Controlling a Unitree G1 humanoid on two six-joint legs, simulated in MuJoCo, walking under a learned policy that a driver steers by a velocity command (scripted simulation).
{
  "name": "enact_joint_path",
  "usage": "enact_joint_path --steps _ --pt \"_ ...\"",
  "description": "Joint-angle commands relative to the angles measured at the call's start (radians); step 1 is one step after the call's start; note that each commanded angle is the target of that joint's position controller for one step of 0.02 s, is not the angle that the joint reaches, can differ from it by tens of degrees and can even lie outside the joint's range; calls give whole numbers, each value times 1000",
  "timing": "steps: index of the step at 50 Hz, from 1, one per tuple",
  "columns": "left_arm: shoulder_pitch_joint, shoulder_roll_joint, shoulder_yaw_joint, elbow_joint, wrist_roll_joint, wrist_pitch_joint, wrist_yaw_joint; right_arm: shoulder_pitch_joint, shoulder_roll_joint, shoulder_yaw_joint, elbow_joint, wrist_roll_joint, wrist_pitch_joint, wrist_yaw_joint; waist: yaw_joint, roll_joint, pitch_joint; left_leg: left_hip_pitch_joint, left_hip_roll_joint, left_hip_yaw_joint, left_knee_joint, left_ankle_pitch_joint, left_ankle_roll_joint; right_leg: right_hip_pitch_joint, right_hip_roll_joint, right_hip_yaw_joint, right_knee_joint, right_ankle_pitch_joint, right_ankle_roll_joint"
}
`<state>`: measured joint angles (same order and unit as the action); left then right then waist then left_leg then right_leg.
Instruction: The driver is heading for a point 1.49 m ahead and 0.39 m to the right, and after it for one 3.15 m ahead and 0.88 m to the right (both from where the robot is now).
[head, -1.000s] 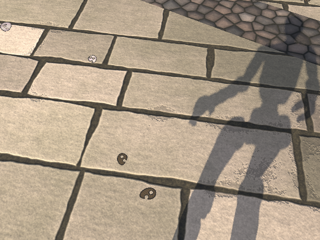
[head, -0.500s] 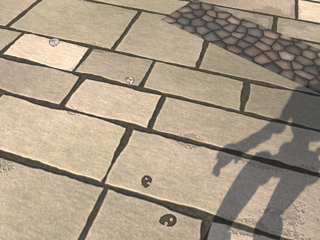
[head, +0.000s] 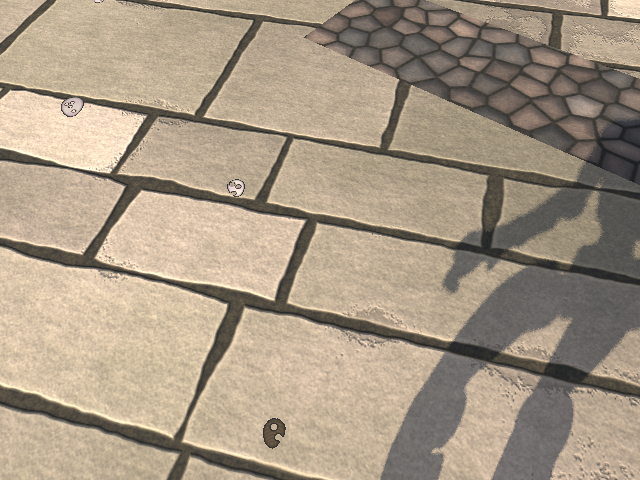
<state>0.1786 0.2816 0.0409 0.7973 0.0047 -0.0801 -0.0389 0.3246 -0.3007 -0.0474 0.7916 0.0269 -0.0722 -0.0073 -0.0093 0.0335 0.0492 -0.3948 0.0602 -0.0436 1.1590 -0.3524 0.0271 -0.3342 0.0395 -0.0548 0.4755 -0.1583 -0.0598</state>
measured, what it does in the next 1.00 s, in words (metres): walks ahead, turning right: left foot, then right foot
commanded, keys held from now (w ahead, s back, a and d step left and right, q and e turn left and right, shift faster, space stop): w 0.26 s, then w+e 0.74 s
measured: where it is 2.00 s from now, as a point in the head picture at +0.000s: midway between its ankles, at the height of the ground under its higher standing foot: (414, 309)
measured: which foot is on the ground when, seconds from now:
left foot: up 0.00-0.38, down 0.40-0.92, up 0.94-1.00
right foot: down 0.00-0.40, up 0.42-0.90, down 0.92-1.00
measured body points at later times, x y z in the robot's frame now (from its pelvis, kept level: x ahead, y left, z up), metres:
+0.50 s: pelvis +0.29 +0.05 +0.00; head +0.32 +0.06 +0.44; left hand +0.32 +0.33 -0.14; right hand +0.45 -0.22 -0.09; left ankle +0.37 +0.15 -0.74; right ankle +0.14 -0.08 -0.65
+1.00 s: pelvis +0.55 -0.04 -0.02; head +0.58 -0.07 +0.43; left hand +0.80 +0.16 -0.11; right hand +0.52 -0.34 -0.14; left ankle +0.44 +0.15 -0.64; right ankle +0.60 -0.13 -0.73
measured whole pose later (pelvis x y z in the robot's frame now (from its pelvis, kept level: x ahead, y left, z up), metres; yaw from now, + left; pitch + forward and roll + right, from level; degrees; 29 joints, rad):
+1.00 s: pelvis +0.55 -0.04 -0.02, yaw -22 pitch +1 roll +1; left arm 0.15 0.30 0.08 0.70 -0.02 -0.04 -0.04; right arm 0.24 -0.30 -0.06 0.83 0.03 -0.08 0.00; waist -0.01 0.00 0.08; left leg -0.24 0.05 0.03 1.15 -0.49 -0.02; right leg -0.45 0.05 -0.04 0.63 -0.19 -0.10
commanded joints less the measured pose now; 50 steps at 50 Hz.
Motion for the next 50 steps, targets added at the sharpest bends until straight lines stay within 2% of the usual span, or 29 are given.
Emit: enact_joint_path --steps 1,3,6,10,14,17,18,19,20,21,22,23,24,25,26,27,28,31,36,39,41,43,44,45,46,47,48,49,50 --pt "11 113 30 -41 5 -24 5 38 -80 -26 -56 -8 -1 -2 -5 -130 -71 -174 90 -42 -14 87 -2 159 -258 335 -327 -59 -177" --pt "21 127 33 -25 -3 -34 8 0 -69 -23 -68 -17 12 -6 -11 -109 -31 -212 99 -32 -83 136 -22 122 -256 280 -367 -12 -190" --pt "59 146 37 -4 -6 -31 20 -106 -61 -19 -98 -26 5 -5 16 -77 5 -285 103 -25 -255 295 -48 156 -243 218 -390 61 -184" --pt "127 171 40 23 -18 -18 31 -250 -29 -4 -130 -18 -15 14 73 -66 29 -232 58 27 -504 465 -50 187 -215 133 -387 112 -151" --pt "209 180 43 63 -26 6 34 -358 -37 -1 -172 -10 -26 38 107 -65 52 -248 30 23 -617 440 -29 313 -265 150 -330 151 -145" --pt "210 198 52 72 -31 26 41 -328 -73 -14 -179 -12 -34 47 60 -93 24 -180 1 15 -672 321 0 393 -297 197 -235 275 -121" --pt "192 209 55 68 -30 30 43 -265 -96 -25 -164 -13 -37 45 19 -108 -14 -79 -23 34 -687 286 15 391 -284 195 -161 406 -108" --pt "177 195 48 64 -24 34 43 -126 -136 -47 -125 -14 -39 37 -56 -96 -108 128 -44 58 -711 298 43 347 -233 162 1 505 -81" --pt "172 138 26 39 -6 31 43 52 -196 -68 -93 -29 -36 25 -131 -49 -269 442 79 -50 -647 307 96 172 -174 128 268 349 -44" --pt "308 9 -11 15 -9 11 37 127 -295 -91 -74 -44 -27 21 -76 214 -425 826 346 -496 -700 149 242 -233 -2 66 648 -200 33" --pt "282 88 5 34 -35 -5 34 142 -197 -68 -77 -39 -24 23 -112 203 -461 808 370 -675 -828 11 257 -343 -8 194 784 -419 35" --pt "188 166 30 9 -60 -8 34 71 -141 -49 -80 -34 -24 19 -109 130 -284 681 335 -507 -848 -9 203 -416 -62 194 829 -354 28" --pt "132 161 32 -6 -56 -7 38 1 -112 -40 -83 -32 -25 18 -82 82 -191 545 296 -374 -872 57 174 -405 -112 164 802 -265 29" --pt "107 148 35 -9 -42 -1 41 -54 -81 -31 -80 -32 -27 20 -55 62 -120 427 256 -277 -910 127 158 -375 -140 159 749 -202 34" --pt "126 130 40 -3 -38 13 41 -91 -59 -25 -78 -38 -35 21 -22 76 -81 340 220 -189 -953 174 142 -317 -166 167 711 -150 37" --pt "148 106 38 0 -40 27 40 -113 -61 -28 -72 -42 -41 21 0 96 -70 284 214 -143 -984 209 148 -270 -175 160 699 -124 46" --pt "154 84 35 0 -40 40 39 -126 -59 -31 -64 -41 -49 22 11 81 -55 255 210 -93 -1005 264 155 -261 -180 155 686 -112 53" --pt "102 66 36 -33 -33 59 41 -131 -83 -42 -39 -44 -56 14 21 42 -12 245 205 25 -1036 366 160 -324 -185 161 591 -15 69" --pt "-49 37 22 -89 -25 46 7 -95 -130 -57 -11 -36 -40 -3 -31 8 25 293 189 174 -1052 398 140 -302 -165 84 291 204 58" --pt "-132 41 20 -133 -25 47 -8 -52 -153 -67 13 -20 -21 -6 -56 -3 52 395 221 207 -1028 424 130 -331 -155 55 201 184 33" --pt "-157 55 25 -159 -25 49 -17 -42 -168 -74 24 -8 -5 -7 -51 4 55 467 241 226 -978 513 114 -337 -139 30 169 115 6" --pt "-121 84 41 -170 -23 54 -21 -58 -196 -83 21 1 10 -10 -11 32 8 507 242 253 -856 819 93 -245 -82 -25 164 13 -32" --pt "-47 111 58 -159 -26 58 -19 -68 -207 -86 17 6 20 -12 36 44 -44 505 232 267 -733 965 81 -141 -40 -54 165 -33 -56" --pt "96 153 85 -124 -30 61 -12 -87 -203 -83 11 11 27 -13 121 30 -117 448 197 294 -537 1003 53 55 11 -72 110 0 -90" --pt "269 230 123 -78 -33 71 7 -74 -172 -68 0 -6 23 -16 193 -39 -208 235 155 298 -248 779 5 360 -20 41 82 24 -137" --pt "242 352 140 -81 -44 66 18 26 -12 -20 -56 -53 0 -4 61 -328 -268 -237 -46 233 120 -168 -67 684 -282 597 4 -113 -322" --pt "260 285 115 -125 -32 45 9 -53 -69 -19 -68 -17 -42 8 119 -208 -423 -362 -95 -25 250 -270 -55 756 -375 914 -177 -300 -388" --pt "226 218 96 -116 -23 27 4 -166 -134 -35 -98 25 -65 17 141 -136 -277 -451 -42 -45 237 -169 -26 672 -357 785 -215 -245 -323" --pt "173 190 87 -118 -26 17 5 -182 -124 -30 -103 17 -77 12 100 -76 -189 -426 3 -43 152 -78 -8 535 -317 662 -206 -157 -284"
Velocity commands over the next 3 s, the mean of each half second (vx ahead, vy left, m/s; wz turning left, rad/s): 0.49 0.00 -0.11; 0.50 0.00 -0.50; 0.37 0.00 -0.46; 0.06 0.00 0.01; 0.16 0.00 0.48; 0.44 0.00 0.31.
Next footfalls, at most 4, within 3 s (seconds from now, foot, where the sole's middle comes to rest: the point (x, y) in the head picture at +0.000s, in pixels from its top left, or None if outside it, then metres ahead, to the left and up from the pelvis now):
0.40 left None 0.41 0.15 -0.77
0.92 right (410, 396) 0.64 -0.15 -0.77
1.38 left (383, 268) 0.98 -0.11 -0.77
1.70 right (463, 329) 0.80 -0.29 -0.77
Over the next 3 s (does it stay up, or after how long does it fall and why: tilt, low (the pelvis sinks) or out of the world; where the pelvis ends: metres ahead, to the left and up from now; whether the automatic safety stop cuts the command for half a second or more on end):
stays up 1.11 -0.16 0.00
